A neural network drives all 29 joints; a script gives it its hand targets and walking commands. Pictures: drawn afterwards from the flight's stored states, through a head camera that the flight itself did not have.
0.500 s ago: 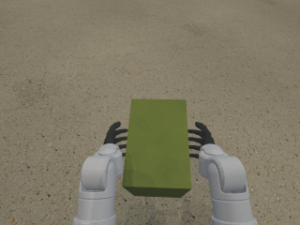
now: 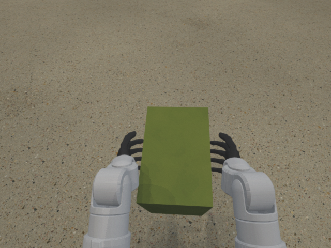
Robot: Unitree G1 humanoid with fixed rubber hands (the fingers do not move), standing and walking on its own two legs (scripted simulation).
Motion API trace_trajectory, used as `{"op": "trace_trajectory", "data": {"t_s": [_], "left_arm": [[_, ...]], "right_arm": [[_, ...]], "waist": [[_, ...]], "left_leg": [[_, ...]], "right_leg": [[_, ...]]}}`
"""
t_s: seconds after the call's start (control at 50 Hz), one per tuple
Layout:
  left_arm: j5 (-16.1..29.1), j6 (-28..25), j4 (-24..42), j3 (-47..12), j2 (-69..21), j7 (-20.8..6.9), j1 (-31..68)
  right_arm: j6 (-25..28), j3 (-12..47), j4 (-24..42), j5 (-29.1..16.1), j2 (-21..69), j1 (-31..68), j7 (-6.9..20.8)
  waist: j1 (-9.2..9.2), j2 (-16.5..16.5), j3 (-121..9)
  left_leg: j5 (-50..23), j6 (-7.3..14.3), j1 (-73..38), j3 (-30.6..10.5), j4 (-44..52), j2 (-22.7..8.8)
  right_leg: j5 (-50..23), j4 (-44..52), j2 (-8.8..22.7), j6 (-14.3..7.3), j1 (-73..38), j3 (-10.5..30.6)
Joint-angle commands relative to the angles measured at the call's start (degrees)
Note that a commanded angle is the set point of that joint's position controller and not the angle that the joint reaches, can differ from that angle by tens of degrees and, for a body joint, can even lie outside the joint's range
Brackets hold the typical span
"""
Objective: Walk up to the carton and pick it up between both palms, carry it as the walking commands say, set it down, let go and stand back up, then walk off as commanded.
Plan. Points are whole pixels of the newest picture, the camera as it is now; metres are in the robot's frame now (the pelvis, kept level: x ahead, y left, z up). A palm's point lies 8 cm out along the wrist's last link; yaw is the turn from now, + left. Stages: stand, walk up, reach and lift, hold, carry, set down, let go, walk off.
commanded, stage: carry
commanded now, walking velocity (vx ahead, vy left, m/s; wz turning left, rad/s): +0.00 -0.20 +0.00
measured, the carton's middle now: (176, 165) +0.34 -0.01 +0.01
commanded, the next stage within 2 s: none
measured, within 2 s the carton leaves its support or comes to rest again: neither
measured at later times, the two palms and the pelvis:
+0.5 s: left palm (138, 183) +0.25 +0.07 +0.10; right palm (256, 185) +0.24 -0.16 +0.10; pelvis -0.05 -0.04 +0.01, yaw +1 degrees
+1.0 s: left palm (174, 203) +0.21 +0.00 +0.09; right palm (297, 207) +0.20 -0.22 +0.09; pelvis -0.09 -0.10 +0.00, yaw +0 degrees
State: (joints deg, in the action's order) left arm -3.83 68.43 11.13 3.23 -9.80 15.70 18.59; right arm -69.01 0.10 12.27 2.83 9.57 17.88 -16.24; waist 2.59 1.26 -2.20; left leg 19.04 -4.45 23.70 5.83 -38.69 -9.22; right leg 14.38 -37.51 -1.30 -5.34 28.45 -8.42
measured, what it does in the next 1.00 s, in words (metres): steps to the right: left foot, then right foot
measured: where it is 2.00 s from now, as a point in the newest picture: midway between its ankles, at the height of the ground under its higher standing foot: outside the picture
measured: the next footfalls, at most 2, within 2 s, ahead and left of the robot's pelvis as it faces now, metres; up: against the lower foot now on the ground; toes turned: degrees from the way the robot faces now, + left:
left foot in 0.48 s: -0.02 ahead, +0.09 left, +0.00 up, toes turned +10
right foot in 0.66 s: +0.04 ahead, -0.17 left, +0.00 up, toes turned -5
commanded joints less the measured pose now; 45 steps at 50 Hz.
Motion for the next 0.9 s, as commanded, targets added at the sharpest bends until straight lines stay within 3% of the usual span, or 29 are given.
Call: {"op": "trace_trajectory", "data": {"t_s": [0.0, 0.02, 0.04, 0.06, 0.1, 0.16, 0.18, 0.22, 0.28, 0.32, 0.34, 0.38, 0.42, 0.46, 0.48, 0.5, 0.52, 0.54, 0.56, 0.58, 0.62, 0.64, 0.66, 0.7, 0.72, 0.74, 0.82, 0.84, 0.88], "left_arm": [[17.5, -2.7, 15.1, -26.1, -60.2, -10.5, 24.6], [16.3, -3.2, 11.3, -23.6, -59.9, -10.4, 20.1], [18.7, -2.8, 14.1, -26.5, -62.6, -10.9, 25.3], [17.8, -2.9, 13.0, -26.0, -62.0, -10.7, 21.5], [16.9, -3.4, 13.4, -24.5, -61.7, -10.3, 19.8], [18.4, -3.1, 14.5, -27.2, -61.0, -10.8, 21.8], [19.1, -2.4, 14.1, -27.5, -61.0, -10.9, 22.9], [20.3, -2.0, 13.0, -29.0, -62.1, -10.9, 24.0], [19.6, -0.3, 12.0, -28.7, -58.5, -11.2, 23.1], [18.8, -0.1, 9.9, -26.0, -58.9, -11.0, 23.0], [19.1, 0.2, 8.1, -26.3, -61.5, -11.3, 25.5], [17.8, 0.0, 6.3, -23.8, -61.0, -11.3, 21.6], [16.2, -0.1, 6.0, -22.3, -62.0, -10.7, 21.0], [16.7, -0.8, 7.6, -24.5, -63.9, -10.6, 24.8], [16.8, -1.0, 5.9, -23.4, -63.7, -10.7, 20.4], [16.9, -1.3, 7.2, -24.0, -62.9, -10.5, 21.5], [18.8, -1.6, 11.5, -26.7, -64.8, -10.6, 26.5], [18.1, -1.6, 7.4, -24.8, -63.3, -10.0, 25.0], [18.1, -2.0, 9.1, -24.8, -62.3, -10.4, 22.9], [19.7, -2.5, 11.8, -26.8, -63.8, -10.4, 26.9], [20.0, -1.1, 9.1, -27.1, -63.4, -10.8, 24.7], [19.1, -0.9, 7.7, -27.0, -62.1, -10.9, 23.9], [20.4, -0.9, 7.5, -27.5, -63.2, -11.4, 25.6], [18.0, -1.1, 4.7, -25.2, -62.0, -11.0, 20.8], [17.7, -2.4, 6.8, -25.1, -63.3, -11.3, 20.4], [17.0, -1.7, 3.7, -24.2, -62.5, -11.0, 19.6], [16.7, -3.1, 6.3, -23.3, -63.0, -10.6, 19.9], [18.0, -3.3, 7.9, -24.4, -63.8, -10.8, 21.3], [17.9, -3.5, 8.6, -24.6, -63.2, -10.8, 20.1]], "right_arm": [[2.6, 26.2, 6.8, -17.0, 64.9, 20.5, 11.0], [3.4, 27.3, 12.9, -18.5, 62.5, 27.3, 10.4], [3.1, 25.5, 10.1, -17.6, 64.1, 24.2, 10.9], [3.0, 25.8, 11.5, -17.4, 62.3, 22.5, 11.1], [3.6, 27.6, 12.1, -18.3, 64.0, 23.1, 10.7], [3.5, 26.3, 10.8, -16.4, 63.1, 20.0, 10.5], [3.2, 23.6, 8.4, -15.0, 61.5, 16.7, 10.7], [3.7, 23.2, 12.3, -14.5, 61.0, 22.6, 10.1], [1.3, 22.0, 3.8, -12.7, 60.2, 18.1, 10.4], [1.3, 21.5, 5.6, -13.2, 60.9, 19.1, 10.2], [1.2, 21.2, 6.5, -13.9, 60.6, 23.4, 10.5], [0.7, 23.6, 6.6, -15.5, 60.9, 25.1, 10.5], [0.8, 23.5, 6.9, -16.1, 61.5, 24.5, 10.6], [2.0, 23.6, 9.1, -16.8, 62.9, 26.6, 10.9], [2.1, 24.6, 9.3, -17.2, 62.8, 24.8, 10.8], [2.6, 23.5, 10.2, -16.9, 62.4, 26.1, 10.9], [3.0, 23.9, 12.4, -16.8, 63.4, 27.3, 11.4], [2.2, 24.5, 8.3, -16.6, 63.9, 27.0, 10.9], [2.3, 26.0, 10.1, -16.6, 63.9, 26.7, 10.9], [2.9, 25.1, 11.2, -16.6, 65.3, 27.7, 10.7], [2.4, 21.9, 7.5, -13.9, 62.7, 21.5, 10.2], [1.7, 21.5, 4.1, -13.2, 62.0, 19.4, 10.3], [2.2, 21.0, 4.4, -13.0, 62.0, 19.5, 10.2], [2.0, 22.7, 5.3, -13.9, 60.5, 22.4, 9.9], [3.2, 25.1, 12.8, -17.3, 61.0, 30.0, 10.7], [2.6, 23.8, 6.8, -15.5, 60.6, 24.2, 10.6], [3.5, 25.6, 9.2, -17.2, 63.7, 27.4, 10.3], [3.4, 26.2, 8.0, -17.4, 64.9, 25.9, 10.5], [3.9, 26.3, 9.3, -17.1, 63.6, 24.4, 10.5]], "waist": [[-3.37, 3.3, -23.0], [-3.23, 5.7, -21.8], [-3.07, -0.6, -24.2], [-3.35, 1.0, -25.8], [-2.92, 6.2, -29.0], [-1.66, 0.1, -26.0], [-1.3, -8.6, -25.5], [-1.82, -7.6, -24.2], [-3.86, -10.3, -19.0], [-3.22, 9.6, -20.5], [-3.27, 10.9, -18.6], [-2.91, 6.9, -19.9], [-2.22, 5.1, -23.1], [-0.92, -3.1, -24.5], [-0.92, -7.0, -24.8], [-0.63, -16.8, -23.8], [-1.88, -16.2, -19.1], [-2.61, -8.0, -18.3], [-3.05, -7.1, -19.5], [-2.56, -4.3, -20.4], [-2.28, -10.3, -23.0], [-2.23, -5.4, -24.1], [-2.11, -2.0, -28.1], [-2.52, 8.9, -29.6], [-2.81, 4.8, -30.3], [-2.48, 3.8, -29.7], [-2.3, 6.4, -27.3], [-2.86, 9.3, -26.1], [-2.69, 6.7, -29.5]], "left_leg": [[6.3, 2.6, -1.5, 4.5, -3.5, 4.6], [6.6, 2.1, 0.7, 1.0, -4.7, 2.8], [7.3, 2.8, -0.9, 1.7, -4.6, 3.5], [7.6, 3.1, -2.6, 3.3, -2.2, 4.7], [3.1, 4.5, -10.1, 5.1, 2.5, 5.7], [-2.3, 5.6, -15.7, 0.3, 9.4, -0.3], [2.8, 7.6, -18.6, -4.0, 12.9, -4.1], [0.8, 8.5, -15.2, -14.3, 15.1, -12.7], [8.1, 3.8, 1.9, -4.7, 9.2, -6.7], [6.3, 1.3, 1.3, 4.0, -3.7, 2.9], [9.2, 1.8, 4.3, 3.8, -7.1, 4.1], [11.5, 4.4, 0.2, 4.0, -8.6, 6.3], [6.5, 6.1, -10.0, 6.9, -1.3, 7.3], [-3.4, 7.0, -19.4, 1.4, 14.2, 1.3], [2.0, 10.2, -23.4, -12.1, 17.6, -9.3], [11.0, 13.6, -12.3, -24.6, 20.9, -19.6], [12.2, 13.6, -5.5, -24.0, 23.3, -21.6], [4.8, 12.7, -5.3, -19.1, 21.9, -20.5], [-4.0, 9.1, -9.2, -11.4, 15.2, -15.0], [-13.9, 6.8, -8.5, -6.2, 11.7, -10.2], [-26.7, 5.2, -10.0, -2.7, 4.8, -8.0], [-28.2, 3.1, -8.7, -1.4, 1.4, -6.8], [-24.0, 1.6, -3.5, -1.7, -1.6, -5.1], [4.7, 0.0, -0.8, 3.1, -9.8, 2.1], [6.7, 0.5, -0.2, 0.9, -6.2, 1.8], [4.0, 1.8, -3.4, 1.5, -2.3, 2.5], [-2.0, 3.4, -3.9, 0.5, -1.5, 0.3], [1.9, 2.4, 0.4, 1.7, -5.1, 1.1], [0.1, 2.5, -2.8, 3.5, -2.3, 2.9]], "right_leg": [[-4.0, 21.4, 16.2, 5.1, -17.0, 17.4], [-7.8, 20.3, 16.7, 4.7, -19.4, 19.1], [-12.2, 18.9, 16.8, 4.4, -19.6, 15.9], [-12.9, 19.6, 16.1, 5.5, -20.8, 15.6], [-10.5, 22.1, 12.9, 11.6, -19.1, 11.2], [-7.7, 17.0, 10.1, 13.4, -13.3, 5.6], [4.0, 15.1, 6.6, 14.3, -5.4, 4.7], [1.2, 3.5, 6.9, 10.2, -5.6, 6.2], [4.0, 8.8, 9.9, 7.8, -16.4, 11.2], [7.3, 25.0, 16.9, 7.8, -14.4, 19.3], [7.6, 26.3, 20.2, 7.0, -14.3, 20.1], [1.2, 26.0, 17.0, 9.2, -13.9, 17.4], [9.4, 27.5, 13.4, 14.4, -9.2, 9.5], [3.1, 17.5, 8.6, 14.7, -8.5, 1.4], [2.8, 8.5, 5.8, 14.7, -0.9, 1.7], [10.0, -9.7, 5.3, 11.8, -1.8, 5.8], [8.3, -16.8, 8.7, 9.4, -0.7, 12.7], [7.4, -16.7, 9.5, 8.6, -0.1, 15.9], [7.2, -7.0, 10.4, 6.3, 1.3, 15.0], [3.3, -1.1, 4.8, 5.3, -2.5, 7.0], [0.8, 6.7, 1.5, 5.6, -9.0, 0.4], [-6.4, 8.7, 5.6, 5.5, -13.3, 4.9], [-24.4, 6.2, 10.7, 4.0, -20.5, 10.2], [-55.5, 6.1, 16.9, 0.4, -23.0, 16.5], [-48.4, 5.8, 17.3, -1.0, -23.7, 16.0], [-39.7, 6.8, 16.3, 0.1, -20.8, 14.8], [-14.8, 10.8, 14.3, 5.5, -15.6, 12.6], [-12.3, 13.0, 14.9, 4.9, -18.1, 13.7], [-20.5, 10.2, 13.6, 2.2, -19.2, 11.4]]}}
